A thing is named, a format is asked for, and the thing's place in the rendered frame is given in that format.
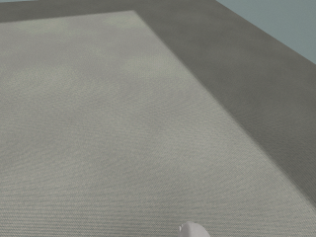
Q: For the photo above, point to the right robot thigh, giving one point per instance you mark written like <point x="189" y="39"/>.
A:
<point x="191" y="229"/>

